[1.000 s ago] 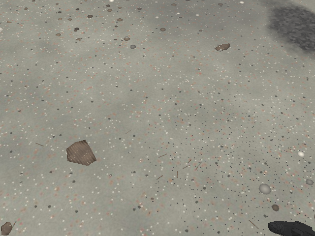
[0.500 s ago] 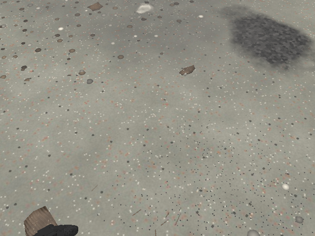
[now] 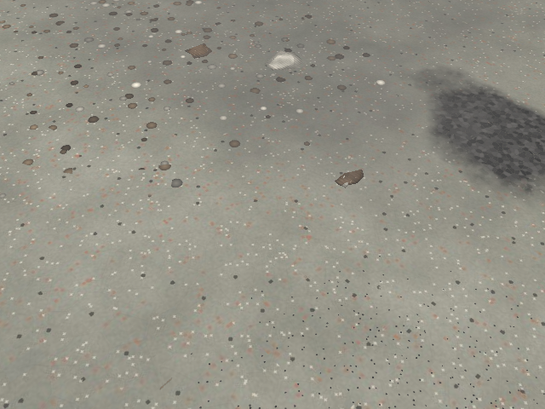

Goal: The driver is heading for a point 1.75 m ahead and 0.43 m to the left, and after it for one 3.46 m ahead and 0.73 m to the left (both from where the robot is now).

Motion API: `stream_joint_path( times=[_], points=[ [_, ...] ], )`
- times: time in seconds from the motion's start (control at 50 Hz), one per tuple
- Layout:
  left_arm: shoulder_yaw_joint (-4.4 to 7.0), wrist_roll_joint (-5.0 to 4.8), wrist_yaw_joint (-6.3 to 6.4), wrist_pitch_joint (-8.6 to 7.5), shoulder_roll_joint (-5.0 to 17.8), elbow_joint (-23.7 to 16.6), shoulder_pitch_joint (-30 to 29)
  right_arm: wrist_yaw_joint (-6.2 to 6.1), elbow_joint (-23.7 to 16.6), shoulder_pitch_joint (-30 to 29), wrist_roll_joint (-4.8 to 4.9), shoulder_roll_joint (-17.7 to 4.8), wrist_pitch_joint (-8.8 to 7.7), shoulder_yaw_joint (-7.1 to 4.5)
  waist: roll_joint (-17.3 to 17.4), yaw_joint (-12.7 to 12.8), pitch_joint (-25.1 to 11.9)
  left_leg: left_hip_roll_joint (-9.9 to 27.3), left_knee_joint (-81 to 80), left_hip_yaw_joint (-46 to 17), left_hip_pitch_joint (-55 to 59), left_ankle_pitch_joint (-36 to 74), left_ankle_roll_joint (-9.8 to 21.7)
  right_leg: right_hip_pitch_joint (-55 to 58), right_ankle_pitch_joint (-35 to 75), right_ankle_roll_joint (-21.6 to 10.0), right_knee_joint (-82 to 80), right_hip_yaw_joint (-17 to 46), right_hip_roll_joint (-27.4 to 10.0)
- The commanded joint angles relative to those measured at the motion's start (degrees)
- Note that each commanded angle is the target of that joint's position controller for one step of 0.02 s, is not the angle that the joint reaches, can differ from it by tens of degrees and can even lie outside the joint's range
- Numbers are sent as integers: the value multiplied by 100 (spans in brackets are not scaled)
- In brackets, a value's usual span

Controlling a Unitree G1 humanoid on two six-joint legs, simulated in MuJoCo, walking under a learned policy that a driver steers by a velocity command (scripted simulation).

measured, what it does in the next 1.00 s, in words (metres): stands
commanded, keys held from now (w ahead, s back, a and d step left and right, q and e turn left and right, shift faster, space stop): no key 1.00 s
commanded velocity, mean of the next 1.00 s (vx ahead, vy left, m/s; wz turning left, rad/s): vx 0.01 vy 0.00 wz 0.00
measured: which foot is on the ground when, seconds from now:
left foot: down 0.00-1.00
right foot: down 0.00-1.00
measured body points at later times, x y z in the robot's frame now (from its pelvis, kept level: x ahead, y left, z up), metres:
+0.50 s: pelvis +0.03 +0.01 +0.00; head +0.04 +0.01 +0.45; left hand +0.10 +0.27 -0.14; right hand +0.10 -0.25 -0.14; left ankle +0.02 +0.14 -0.74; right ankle +0.03 -0.10 -0.74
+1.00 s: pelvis +0.02 +0.01 +0.00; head +0.03 +0.01 +0.45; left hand +0.06 +0.26 -0.15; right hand +0.04 -0.24 -0.15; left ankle +0.02 +0.14 -0.74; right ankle +0.03 -0.10 -0.74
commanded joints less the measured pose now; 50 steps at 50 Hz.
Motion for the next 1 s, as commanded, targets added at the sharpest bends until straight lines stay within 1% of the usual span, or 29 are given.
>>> stream_joint_path(
  times=[0.02, 0.06, 0.1, 0.18, 0.24, 0.38, 0.5, 0.78, 1.0],
  points=[
    [142, -3, 57, 0, 643, -106, 54, 11, -118, -81, 32, -633, -171, -111, 535, 49, -141, 186, -625, -212, 5, 711, 199, 298, 272, -87, -325, 333, -343],
    [146, -38, 49, -1, 642, -39, -11, 1, -26, -27, 56, -671, -179, -111, 383, 0, -234, 159, -520, -174, 180, 1085, 222, 362, 634, -90, -274, 334, -364],
    [151, -60, 47, 13, 643, 40, -45, -12, 51, -19, 61, -668, -166, -102, 297, -23, -273, 137, -473, -146, 274, 1292, 247, 421, 857, -75, -235, 326, -370],
    [161, -77, 65, 62, 655, 209, -50, -24, 186, -38, 70, -656, -133, -88, 140, -31, -265, 95, -459, -98, 349, 1446, 270, 517, 1079, -47, -202, 314, -375],
    [165, -83, 85, 89, 674, 325, -44, -27, 277, -62, 70, -635, -113, -80, 85, -27, -239, 63, -477, -65, 380, 1469, 276, 560, 1143, -32, -200, 315, -386],
    [164, -86, 122, 112, 708, 543, -40, -40, 466, -97, 65, -580, -69, -67, 81, -23, -143, 0, -552, 2, 407, 1310, 266, 558, 1044, -11, -240, 321, -403],
    [154, -83, 140, 111, 694, 680, -14, -57, 604, -93, 61, -547, -46, -55, 107, -22, -50, -38, -622, 41, 377, 1054, 245, 502, 815, -3, -303, 325, -404],
    [116, -82, 161, 97, 573, 884, 198, -93, 864, 130, 61, -446, -50, -5, 73, -19, 105, -86, -717, 92, 235, 568, 213, 364, 307, -4, -444, 337, -388],
    [88, -92, 171, 85, 477, 944, 435, -106, 985, 405, 69, -333, -69, 37, 66, -16, 161, -103, -728, 110, 149, 464, 207, 306, 199, -19, -474, 343, -377]
  ],
)
Velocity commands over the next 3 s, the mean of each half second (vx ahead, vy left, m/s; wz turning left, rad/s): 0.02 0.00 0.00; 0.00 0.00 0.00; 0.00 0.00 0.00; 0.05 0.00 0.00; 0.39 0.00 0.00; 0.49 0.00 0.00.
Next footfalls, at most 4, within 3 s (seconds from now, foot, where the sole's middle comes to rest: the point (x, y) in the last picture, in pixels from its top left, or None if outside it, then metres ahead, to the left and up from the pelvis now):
2.58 right None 0.49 -0.07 -0.77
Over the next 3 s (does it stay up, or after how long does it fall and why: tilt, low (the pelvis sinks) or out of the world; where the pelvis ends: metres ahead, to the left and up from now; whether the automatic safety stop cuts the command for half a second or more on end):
stays up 0.53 0.03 0.01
